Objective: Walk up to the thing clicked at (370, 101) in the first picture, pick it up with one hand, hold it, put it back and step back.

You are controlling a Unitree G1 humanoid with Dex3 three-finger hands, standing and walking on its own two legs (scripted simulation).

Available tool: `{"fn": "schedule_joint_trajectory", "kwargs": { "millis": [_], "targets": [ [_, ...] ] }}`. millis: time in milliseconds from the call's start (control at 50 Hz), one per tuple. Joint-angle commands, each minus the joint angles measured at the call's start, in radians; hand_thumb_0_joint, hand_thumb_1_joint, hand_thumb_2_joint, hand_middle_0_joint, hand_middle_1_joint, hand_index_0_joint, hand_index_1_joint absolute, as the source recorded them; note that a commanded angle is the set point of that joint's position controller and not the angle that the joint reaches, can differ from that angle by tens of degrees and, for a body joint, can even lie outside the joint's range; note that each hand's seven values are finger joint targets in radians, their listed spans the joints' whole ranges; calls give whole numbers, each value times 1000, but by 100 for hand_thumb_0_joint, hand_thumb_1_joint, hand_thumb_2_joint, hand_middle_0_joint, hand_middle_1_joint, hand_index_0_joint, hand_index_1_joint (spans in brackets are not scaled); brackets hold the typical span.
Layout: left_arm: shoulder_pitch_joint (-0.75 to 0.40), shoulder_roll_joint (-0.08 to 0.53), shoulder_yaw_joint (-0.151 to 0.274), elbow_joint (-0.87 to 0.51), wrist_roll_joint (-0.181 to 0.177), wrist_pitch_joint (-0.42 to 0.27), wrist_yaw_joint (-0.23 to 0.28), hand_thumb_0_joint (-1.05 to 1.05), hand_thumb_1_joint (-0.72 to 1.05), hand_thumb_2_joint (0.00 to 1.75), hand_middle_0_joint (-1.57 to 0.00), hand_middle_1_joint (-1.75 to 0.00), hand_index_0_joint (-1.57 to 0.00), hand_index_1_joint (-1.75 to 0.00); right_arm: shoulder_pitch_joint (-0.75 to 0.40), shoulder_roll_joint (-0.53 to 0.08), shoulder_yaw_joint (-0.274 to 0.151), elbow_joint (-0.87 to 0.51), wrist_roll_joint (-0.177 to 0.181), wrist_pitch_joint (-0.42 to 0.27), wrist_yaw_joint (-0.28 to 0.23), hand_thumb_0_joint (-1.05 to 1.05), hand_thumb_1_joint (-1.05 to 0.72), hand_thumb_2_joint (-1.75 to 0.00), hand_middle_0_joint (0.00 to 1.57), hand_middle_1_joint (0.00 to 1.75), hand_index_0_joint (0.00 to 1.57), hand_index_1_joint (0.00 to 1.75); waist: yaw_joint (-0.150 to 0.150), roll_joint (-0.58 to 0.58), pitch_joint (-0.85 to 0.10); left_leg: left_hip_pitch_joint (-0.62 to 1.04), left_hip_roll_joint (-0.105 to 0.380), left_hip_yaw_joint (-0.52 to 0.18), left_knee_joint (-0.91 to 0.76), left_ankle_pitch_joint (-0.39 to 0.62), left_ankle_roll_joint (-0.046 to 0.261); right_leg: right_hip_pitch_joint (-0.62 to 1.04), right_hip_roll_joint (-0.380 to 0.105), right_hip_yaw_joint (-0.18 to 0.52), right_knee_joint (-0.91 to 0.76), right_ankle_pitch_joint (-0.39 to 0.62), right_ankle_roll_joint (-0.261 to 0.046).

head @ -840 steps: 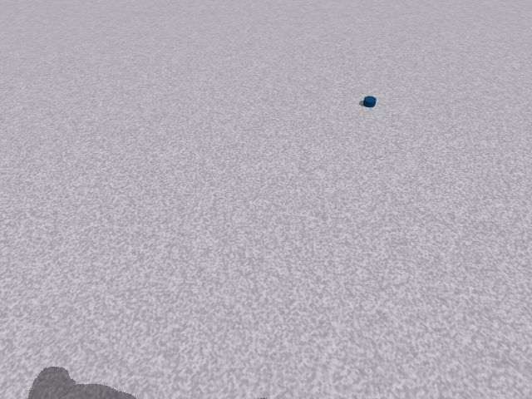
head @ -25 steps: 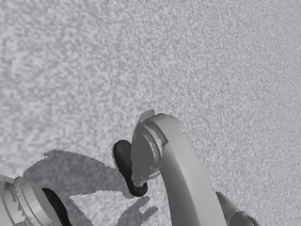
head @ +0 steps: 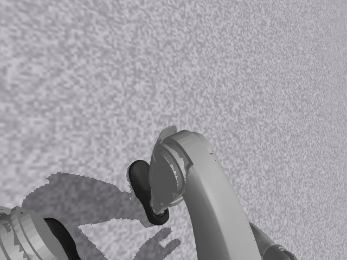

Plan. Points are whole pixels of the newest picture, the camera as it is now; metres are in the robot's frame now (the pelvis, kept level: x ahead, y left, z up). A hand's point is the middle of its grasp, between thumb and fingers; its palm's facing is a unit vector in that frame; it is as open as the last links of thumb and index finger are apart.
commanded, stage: rest palm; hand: left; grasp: from above
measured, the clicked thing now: out of the picture +0.50 +0.39 -0.29
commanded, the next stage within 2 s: close in 1.60 s
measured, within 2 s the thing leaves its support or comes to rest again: neither
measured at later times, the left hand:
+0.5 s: hand out of the picture +0.48 +0.37 -0.25, palm faces -0.44 -0.18 -0.88, open 13.4 cm
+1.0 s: hand out of the picture +0.48 +0.37 -0.26, palm faces -0.46 -0.18 -0.87, open 13.2 cm
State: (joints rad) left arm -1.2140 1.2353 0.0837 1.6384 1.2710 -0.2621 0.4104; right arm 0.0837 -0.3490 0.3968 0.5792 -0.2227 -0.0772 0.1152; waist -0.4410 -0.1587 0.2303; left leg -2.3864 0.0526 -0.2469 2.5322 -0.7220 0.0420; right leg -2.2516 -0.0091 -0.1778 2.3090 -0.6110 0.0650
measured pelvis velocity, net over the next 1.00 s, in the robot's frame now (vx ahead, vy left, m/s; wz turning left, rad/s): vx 0.00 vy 0.00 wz -0.01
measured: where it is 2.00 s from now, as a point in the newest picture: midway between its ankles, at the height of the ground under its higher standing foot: (115, 232)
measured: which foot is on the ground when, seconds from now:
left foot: down 0.00-1.00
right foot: down 0.00-1.00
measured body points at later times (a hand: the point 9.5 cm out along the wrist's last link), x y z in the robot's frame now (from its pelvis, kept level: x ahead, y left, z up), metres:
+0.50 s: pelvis +0.00 +0.00 +0.00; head +0.31 +0.14 +0.29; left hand +0.50 +0.38 -0.20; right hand +0.05 -0.26 -0.05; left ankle +0.06 +0.12 -0.28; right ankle +0.13 -0.12 -0.28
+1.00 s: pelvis +0.00 +0.00 +0.00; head +0.31 +0.14 +0.29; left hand +0.50 +0.38 -0.21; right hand +0.04 -0.25 -0.05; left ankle +0.06 +0.12 -0.28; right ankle +0.13 -0.12 -0.28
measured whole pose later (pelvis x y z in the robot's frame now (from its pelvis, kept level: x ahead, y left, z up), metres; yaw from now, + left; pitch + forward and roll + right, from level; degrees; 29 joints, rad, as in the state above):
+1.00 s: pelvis +0.00 +0.00 +0.00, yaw +0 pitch +30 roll -17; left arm -1.20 1.25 0.08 1.62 1.26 -0.27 0.40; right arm 0.08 -0.36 0.41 0.57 -0.23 -0.07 0.11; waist -0.43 -0.17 0.25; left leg -2.39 0.05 -0.25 2.53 -0.72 0.04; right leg -2.25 -0.01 -0.18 2.30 -0.60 0.07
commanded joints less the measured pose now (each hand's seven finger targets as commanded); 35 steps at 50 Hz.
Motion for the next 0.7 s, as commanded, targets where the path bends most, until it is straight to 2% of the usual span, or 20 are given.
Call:
{"fn": "schedule_joint_trajectory", "kwargs": {
  "millis": [0,20,40,120,180,220,280,320,380,420,460,500,520,540,560,580,600,640,660,680],
  "targets": [
    [-212,260,18,-111,-3,11,40,0,-56,105,-10,-98,-6,-102,210,-347,-93,26,2,10,-12,0,-90,-90,20,30,20,30,-57,636,-674,577,31,47,-255,339,-40,358,52,-85,-159,253,-80],
    [-230,255,17,-153,-13,9,37,0,-55,107,-11,-98,-7,-102,210,-355,-100,22,3,9,-12,0,-90,-90,20,30,20,30,-59,635,-679,588,31,48,-250,351,-38,357,51,-80,-160,264,-78],
    [-211,246,19,-108,-11,12,39,0,-55,108,-11,-98,-6,-103,211,-342,-88,24,2,9,-13,0,-90,-90,20,30,20,30,-65,633,-664,568,30,50,-252,339,-39,366,49,-81,-162,258,-79],
    [-227,263,22,-159,-10,9,29,0,-53,105,-11,-99,-8,-103,220,-350,-99,29,0,9,-14,0,-90,-90,20,30,20,30,-57,651,-674,593,32,50,-260,337,-40,358,51,-80,-165,251,-78],
    [-193,241,21,-113,-18,6,24,0,-50,107,-14,-99,-10,-103,202,-342,-80,24,-1,13,-12,0,-90,-90,20,30,20,30,-64,637,-653,593,35,37,-256,351,-47,339,47,-91,-166,245,-82],
    [-211,246,18,-136,-15,-1,24,0,-48,108,-15,-102,-11,-106,209,-343,-87,22,-3,16,-14,0,-90,-90,20,30,20,30,-62,639,-666,602,35,38,-259,346,-43,349,50,-88,-166,246,-77],
    [-198,242,7,-115,-19,-9,30,0,-47,109,-16,-103,-12,-106,201,-347,-86,24,-5,17,-15,0,-90,-90,20,30,20,30,-65,617,-644,558,28,48,-254,306,-37,365,52,-88,-168,234,-78],
    [-235,252,9,-168,-21,-18,35,0,-45,108,-15,-105,-12,-107,207,-350,-92,30,-7,14,-17,0,-90,-90,20,30,20,30,-62,629,-680,584,31,49,-251,322,-35,382,55,-85,-169,250,-75],
    [-220,252,11,-143,-23,-17,44,0,-47,106,-14,-103,-11,-106,212,-345,-92,32,-7,9,-14,0,-90,-90,20,30,20,30,-60,621,-676,562,29,55,-247,319,-33,399,56,-84,-171,256,-74],
    [-224,257,21,-137,-13,-12,49,0,-48,106,-14,-102,-11,-105,211,-341,-85,41,-7,10,-12,0,-90,-90,20,30,20,30,-60,636,-668,585,33,43,-253,348,-43,357,52,-92,-167,258,-78],
    [-222,257,15,-136,-6,-5,48,0,-47,107,-14,-104,-11,-107,218,-349,-96,33,-8,8,-12,0,-90,-90,20,30,20,30,-60,659,-683,623,35,43,-258,371,-41,358,54,-87,-163,265,-75],
    [-202,236,8,-91,-8,6,49,0,-45,105,-15,-104,-12,-106,213,-341,-92,40,-5,7,-9,0,-90,-90,20,30,20,30,-61,633,-646,577,33,42,-260,340,-42,345,53,-92,-163,250,-77],
    [-233,236,-1,-148,-15,4,47,0,-45,106,-15,-103,-13,-106,195,-352,-99,16,-3,2,-9,0,-90,-90,20,30,20,30,-61,639,-657,578,31,51,-254,336,-36,361,57,-86,-168,255,-75],
    [-217,244,6,-106,-11,13,46,0,-46,107,-15,-104,-12,-107,217,-345,-91,39,-3,4,-9,0,-90,-90,20,30,20,30,-65,634,-651,575,32,45,-262,326,-38,358,54,-86,-165,247,-75],
    [-252,243,0,-180,-11,10,40,0,-46,105,-15,-103,-12,-106,198,-354,-98,9,0,-1,-9,0,-90,-90,20,30,20,30,-61,650,-670,587,31,52,-256,339,-37,356,54,-81,-165,259,-74],
    [-219,248,5,-127,-13,18,39,0,-46,105,-14,-103,-12,-106,208,-347,-98,32,-1,1,-9,0,-90,-90,20,30,20,30,-55,631,-666,567,30,55,-252,319,-35,368,54,-80,-167,250,-76],
    [-212,242,11,-132,-20,21,34,0,-47,103,-15,-100,-12,-103,221,-359,-100,37,0,0,-9,0,-90,-90,20,30,20,30,-65,626,-642,554,28,54,-251,324,-37,354,48,-81,-170,251,-77],
    [-215,251,15,-141,-23,17,32,0,-46,105,-15,-101,-12,-104,215,-353,-95,29,1,4,-10,0,-90,-90,20,30,20,30,-61,608,-666,559,30,48,-254,319,-37,374,52,-87,-172,251,-75],
    [-200,238,11,-107,-22,18,28,0,-48,104,-14,-101,-11,-104,212,-354,-98,25,2,3,-12,0,-90,-90,20,30,20,30,-63,607,-644,547,28,48,-256,303,-38,356,51,-86,-171,234,-80],
    [-223,254,21,-153,-26,14,25,0,-47,104,-14,-102,-11,-105,215,-356,-97,32,2,4,-12,0,-90,-90,20,30,20,30,-60,633,-656,562,31,45,-260,320,-42,359,49,-86,-169,245,-77]
  ]
}}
